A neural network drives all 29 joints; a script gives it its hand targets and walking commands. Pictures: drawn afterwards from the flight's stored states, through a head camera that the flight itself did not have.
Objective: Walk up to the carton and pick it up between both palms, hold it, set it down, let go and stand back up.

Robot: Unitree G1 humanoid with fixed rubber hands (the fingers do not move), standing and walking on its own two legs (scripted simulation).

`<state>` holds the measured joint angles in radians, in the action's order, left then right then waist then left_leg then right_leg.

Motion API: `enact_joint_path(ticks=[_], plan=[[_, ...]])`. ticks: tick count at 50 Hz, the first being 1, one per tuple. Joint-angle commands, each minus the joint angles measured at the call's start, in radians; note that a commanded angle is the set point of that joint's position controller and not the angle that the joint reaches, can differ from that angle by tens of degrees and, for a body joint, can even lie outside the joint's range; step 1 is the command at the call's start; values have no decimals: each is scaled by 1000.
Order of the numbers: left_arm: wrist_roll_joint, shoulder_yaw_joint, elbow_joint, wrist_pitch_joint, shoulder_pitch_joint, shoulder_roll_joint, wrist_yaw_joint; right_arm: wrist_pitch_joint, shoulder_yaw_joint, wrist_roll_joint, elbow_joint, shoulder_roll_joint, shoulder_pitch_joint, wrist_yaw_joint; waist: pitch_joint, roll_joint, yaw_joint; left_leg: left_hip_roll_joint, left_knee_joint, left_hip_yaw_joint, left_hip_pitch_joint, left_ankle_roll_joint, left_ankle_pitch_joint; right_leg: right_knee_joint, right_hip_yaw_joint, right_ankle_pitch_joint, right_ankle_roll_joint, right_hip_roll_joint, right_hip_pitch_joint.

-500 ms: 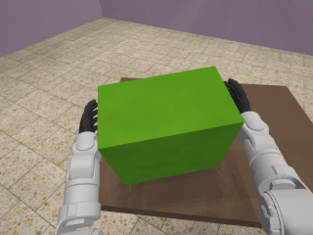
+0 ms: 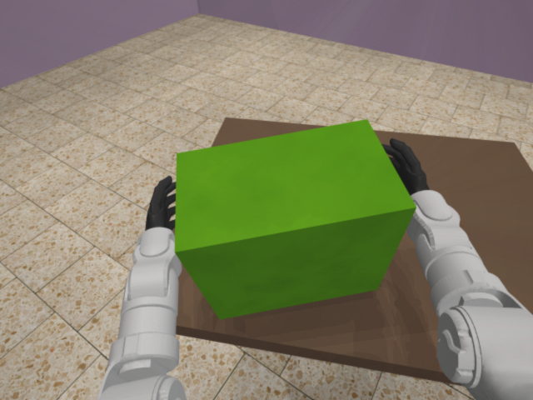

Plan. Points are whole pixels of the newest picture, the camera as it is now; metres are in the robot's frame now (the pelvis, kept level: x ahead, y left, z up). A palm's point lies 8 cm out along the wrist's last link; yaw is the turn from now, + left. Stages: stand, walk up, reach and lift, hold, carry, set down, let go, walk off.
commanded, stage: set down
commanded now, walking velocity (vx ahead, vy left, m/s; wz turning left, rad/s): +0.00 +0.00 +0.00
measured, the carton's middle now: (287, 228) +0.39 +0.04 +0.06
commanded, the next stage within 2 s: none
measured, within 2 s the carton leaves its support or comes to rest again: rests again in 1.28 s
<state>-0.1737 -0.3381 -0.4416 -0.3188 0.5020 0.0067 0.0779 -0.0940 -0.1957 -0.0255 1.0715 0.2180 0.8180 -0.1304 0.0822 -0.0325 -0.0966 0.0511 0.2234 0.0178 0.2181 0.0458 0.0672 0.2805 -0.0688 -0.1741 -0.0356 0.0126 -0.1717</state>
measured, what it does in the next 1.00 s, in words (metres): stands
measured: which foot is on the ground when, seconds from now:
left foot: down 0.00-1.00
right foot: down 0.00-1.00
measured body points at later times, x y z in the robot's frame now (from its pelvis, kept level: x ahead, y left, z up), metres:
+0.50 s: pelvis +0.02 +0.00 +0.00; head +0.05 -0.02 +0.45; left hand +0.38 +0.22 +0.07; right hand +0.47 -0.16 +0.09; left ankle +0.03 +0.15 -0.75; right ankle -0.02 -0.09 -0.75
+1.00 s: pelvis +0.01 +0.00 +0.00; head +0.05 -0.01 +0.45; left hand +0.38 +0.22 +0.05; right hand +0.47 -0.16 +0.08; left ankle +0.03 +0.15 -0.75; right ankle -0.02 -0.09 -0.75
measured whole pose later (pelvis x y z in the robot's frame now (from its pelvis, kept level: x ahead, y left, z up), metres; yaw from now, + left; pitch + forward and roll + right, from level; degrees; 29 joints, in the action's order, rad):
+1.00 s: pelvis +0.01 +0.00 +0.00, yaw -2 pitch +13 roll +0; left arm -0.13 -0.36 -0.71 -0.03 0.57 0.04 0.14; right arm -0.25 -0.20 -0.01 1.27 0.29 0.87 -0.15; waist 0.15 0.00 -0.16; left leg 0.07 0.24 0.08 0.40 0.04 0.07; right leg 0.26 -0.04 -0.14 -0.03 0.03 -0.35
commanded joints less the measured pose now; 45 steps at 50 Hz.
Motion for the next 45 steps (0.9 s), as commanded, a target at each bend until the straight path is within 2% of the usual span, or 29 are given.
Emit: enact_joint_path(ticks=[1, 3, 4, 5, 6, 7, 11, 12, 14, 18, 19, 20, 21, 23, 25, 28, 30, 33, 37, 42, 45], plan=[[90, 399, 190, 150, 722, 438, -86, -63, 157, 21, -108, -359, 562, -137, 432, 47, 12, -36, 58, 72, -275, -17, -147, -41, -35, 66, 30, 2, -68], [95, 403, 198, 166, 716, 435, -77, -69, 154, 14, -73, -361, 536, -138, 449, 62, 30, -37, 76, 66, -277, -10, -191, -42, -32, 109, 27, 7, -55], [86, 399, 185, 168, 691, 442, -75, -73, 153, 13, -61, -350, 527, -140, 450, 62, 28, -36, 83, 68, -288, -1, -226, -37, -37, 145, 30, 11, -52], [88, 401, 189, 172, 676, 442, -75, -78, 161, -2, -56, -346, 519, -137, 454, 50, 20, -34, 87, 65, -293, -5, -267, -39, -32, 190, 30, 14, -34], [84, 388, 150, 171, 643, 441, -75, -78, 173, -10, -45, -333, 525, -135, 443, 39, 29, -29, 87, 59, -290, -4, -289, -39, -29, 215, 30, 16, -26], [76, 376, 154, 174, 631, 431, -78, -78, 200, -22, -45, -346, 512, -132, 441, 22, -1, -32, 92, 66, -277, -8, -317, -32, -19, 269, 33, 12, -1], [62, 377, 165, 185, 597, 433, -78, -103, 252, -61, -86, -344, 531, -120, 485, 8, -31, -32, 114, 60, -260, 4, -467, -6, -12, 457, 41, 15, 89], [59, 375, 163, 185, 573, 426, -76, -105, 261, -71, -79, -336, 521, -117, 476, 10, -23, -31, 115, 59, -255, 8, -482, -4, -7, 485, 40, 16, 103], [72, 395, 217, 199, 560, 433, -70, -129, 326, -117, -157, -357, 533, -110, 525, -13, -47, -31, 141, 58, -266, 13, -585, 18, -5, 594, 43, 20, 140], [58, 378, 216, 212, 546, 414, -67, -138, 340, -120, -172, -348, 525, -89, 520, -46, -51, -37, 114, 61, -197, 5, -547, 30, 7, 695, 59, 12, 201], [50, 362, 187, 212, 521, 397, -71, -138, 342, -120, -181, -347, 522, -84, 506, -57, -59, -38, 109, 70, -175, 2, -520, 24, 12, 703, 63, 6, 220], [50, 351, 139, 214, 541, 388, -76, -132, 313, -99, -150, -332, 532, -80, 472, -64, -41, -39, 92, 68, -153, -5, -472, 19, 16, 664, 67, 0, 200], [42, 332, 131, 221, 560, 383, -77, -127, 292, -76, -129, -332, 528, -83, 461, -72, -53, -35, 79, 74, -148, -11, -436, 14, 20, 618, 68, -3, 178], [40, 314, 100, 227, 556, 379, -83, -118, 259, -44, -98, -347, 501, -84, 432, -86, -58, -31, 65, 79, -155, -17, -379, -9, 9, 510, 69, 3, 135], [38, 305, 80, 240, 605, 397, -83, -117, 215, -2, -73, -362, 505, -93, 416, -72, -46, -30, 61, 81, -169, -22, -349, -18, 8, 442, 62, 4, 84], [64, 352, 79, 276, 631, 421, -73, -149, 207, 15, -79, -368, 511, -99, 516, -21, -28, -32, 94, 80, -198, -5, -408, 0, 1, 492, 54, -3, 68], [65, 344, 58, 302, 657, 416, -64, -163, 195, 24, -75, -370, 529, -98, 565, -19, -36, -37, 97, 82, -157, -9, -379, 10, 4, 485, 55, 2, 74], [81, 357, 35, 338, 678, 409, -59, -171, 172, 42, -41, -380, 520, -97, 576, -14, -6, -39, 97, 84, -117, -14, -335, 19, 2, 476, 63, -5, 67], [55, 301, -51, 350, 646, 391, -61, -174, 158, 47, -13, -366, 532, -105, 530, -17, -42, -32, 85, 88, -80, -22, -317, 14, 8, 443, 61, -11, 56], [49, 260, -87, 353, 648, 391, -59, -171, 133, 59, 51, -342, 536, -120, 487, -58, -53, -23, 80, 85, -79, -32, -302, -1, 4, 379, 57, 3, 12], [48, 271, -96, 364, 645, 402, -44, -187, 131, 54, 52, -326, 551, -132, 518, -42, -63, -19, 99, 91, -126, -21, -333, -16, 4, 321, 44, 15, -46]])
